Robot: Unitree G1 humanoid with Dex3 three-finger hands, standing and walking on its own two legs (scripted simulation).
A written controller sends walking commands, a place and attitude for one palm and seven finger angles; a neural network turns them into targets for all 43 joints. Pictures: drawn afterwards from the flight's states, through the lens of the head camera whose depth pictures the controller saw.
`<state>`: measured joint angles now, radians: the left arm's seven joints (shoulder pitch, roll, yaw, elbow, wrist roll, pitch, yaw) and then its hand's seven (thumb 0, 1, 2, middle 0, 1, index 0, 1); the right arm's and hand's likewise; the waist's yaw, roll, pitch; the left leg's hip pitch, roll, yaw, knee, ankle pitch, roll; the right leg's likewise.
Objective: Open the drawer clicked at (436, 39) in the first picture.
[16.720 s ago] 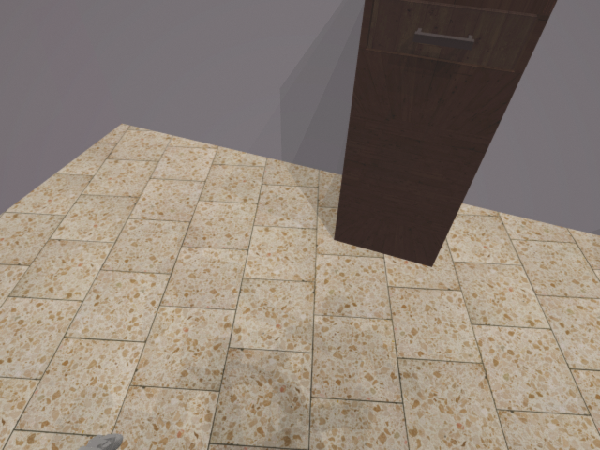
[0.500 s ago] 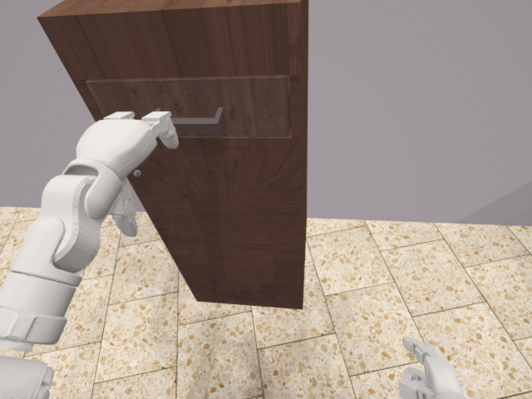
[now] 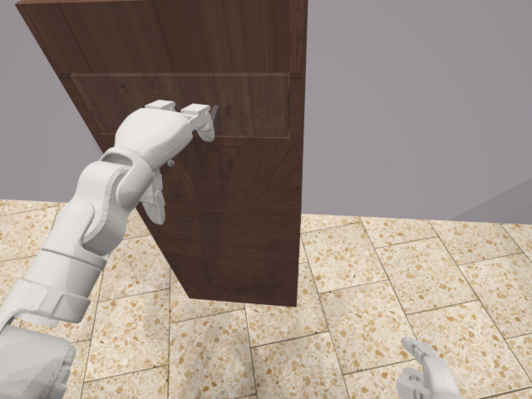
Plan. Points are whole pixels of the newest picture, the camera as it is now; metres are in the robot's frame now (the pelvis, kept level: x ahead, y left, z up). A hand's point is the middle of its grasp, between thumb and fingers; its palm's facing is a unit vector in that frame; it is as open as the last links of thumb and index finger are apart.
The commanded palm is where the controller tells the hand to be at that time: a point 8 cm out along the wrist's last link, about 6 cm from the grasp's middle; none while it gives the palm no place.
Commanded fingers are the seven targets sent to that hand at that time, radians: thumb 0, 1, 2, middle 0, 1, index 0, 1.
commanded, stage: move the hooked fingers above the handle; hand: left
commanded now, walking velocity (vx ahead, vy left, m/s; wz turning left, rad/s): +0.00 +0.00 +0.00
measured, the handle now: (178, 117) +0.54 +0.21 +0.14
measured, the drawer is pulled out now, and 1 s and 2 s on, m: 0.00 0.00 0.00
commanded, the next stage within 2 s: none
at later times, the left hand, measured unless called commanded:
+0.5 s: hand (169, 123) +0.45 +0.19 +0.19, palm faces +0.05 -0.04 -1.00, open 13.8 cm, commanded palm +0.46 +0.21 +0.25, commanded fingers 0.00 -0.50 0.30 -0.30 -1.20 -0.30 -1.20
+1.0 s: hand (167, 102) +0.49 +0.20 +0.20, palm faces +0.12 -0.03 -0.99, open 13.8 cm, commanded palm +0.46 +0.22 +0.25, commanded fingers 0.00 -0.50 0.30 -0.30 -1.20 -0.30 -1.20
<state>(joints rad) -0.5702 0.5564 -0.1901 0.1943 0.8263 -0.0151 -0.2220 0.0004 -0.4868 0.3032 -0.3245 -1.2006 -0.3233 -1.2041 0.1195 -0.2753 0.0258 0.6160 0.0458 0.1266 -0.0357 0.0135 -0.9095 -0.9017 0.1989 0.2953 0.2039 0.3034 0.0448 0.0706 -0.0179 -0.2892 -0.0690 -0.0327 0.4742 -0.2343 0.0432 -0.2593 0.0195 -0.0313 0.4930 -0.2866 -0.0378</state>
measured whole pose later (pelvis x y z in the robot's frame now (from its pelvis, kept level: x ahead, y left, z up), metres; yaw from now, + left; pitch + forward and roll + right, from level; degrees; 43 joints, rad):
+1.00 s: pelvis +0.01 +0.01 +0.00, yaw -3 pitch +8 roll +0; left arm -0.92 0.58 -0.06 0.74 0.95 -0.02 -0.04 0.00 -0.49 0.30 -0.32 -1.20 -0.32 -1.20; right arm 0.25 -0.26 0.00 0.66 0.05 0.18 -0.04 0.01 -0.91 -0.90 0.20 0.30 0.20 0.30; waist -0.03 0.06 -0.06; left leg -0.38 -0.05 0.02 0.50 -0.25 0.05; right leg -0.37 0.04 0.02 0.51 -0.28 -0.03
